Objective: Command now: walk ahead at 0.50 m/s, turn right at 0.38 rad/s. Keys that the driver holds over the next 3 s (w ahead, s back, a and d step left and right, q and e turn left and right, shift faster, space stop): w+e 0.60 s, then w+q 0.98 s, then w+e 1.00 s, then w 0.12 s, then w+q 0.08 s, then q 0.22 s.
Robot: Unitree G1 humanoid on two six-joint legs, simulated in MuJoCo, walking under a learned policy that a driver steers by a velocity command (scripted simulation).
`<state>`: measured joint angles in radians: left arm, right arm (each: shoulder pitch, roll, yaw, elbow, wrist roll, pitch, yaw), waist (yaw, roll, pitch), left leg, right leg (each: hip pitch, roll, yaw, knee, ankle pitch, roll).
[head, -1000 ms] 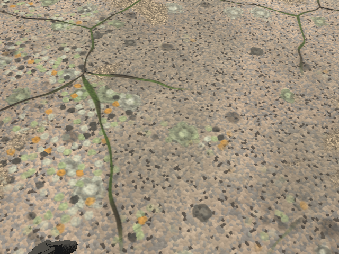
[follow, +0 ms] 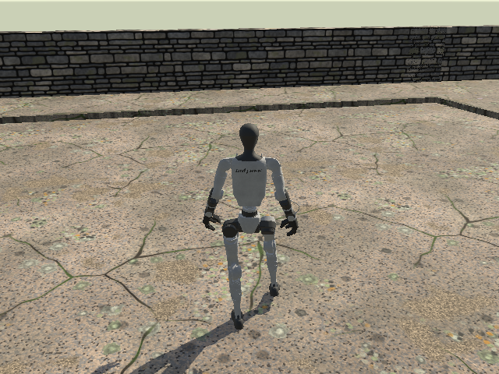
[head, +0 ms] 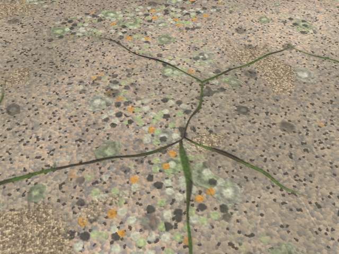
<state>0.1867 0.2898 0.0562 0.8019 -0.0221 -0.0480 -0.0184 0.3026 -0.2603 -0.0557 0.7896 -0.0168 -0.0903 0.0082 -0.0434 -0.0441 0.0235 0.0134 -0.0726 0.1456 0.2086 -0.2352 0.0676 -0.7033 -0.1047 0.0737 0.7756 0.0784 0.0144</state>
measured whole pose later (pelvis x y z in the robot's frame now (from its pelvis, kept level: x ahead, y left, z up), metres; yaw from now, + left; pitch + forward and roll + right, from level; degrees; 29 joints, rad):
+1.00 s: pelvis +0.56 -0.10 +0.00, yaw -18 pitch +2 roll +0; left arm 0.07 0.27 0.03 0.65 0.00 -0.09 -0.01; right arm 0.40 -0.27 -0.05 0.82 0.02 -0.05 0.00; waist -0.11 -0.03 0.03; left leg -0.14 -0.08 -0.13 0.34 -0.23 0.04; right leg -0.55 -0.03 0.09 0.60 -0.09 0.04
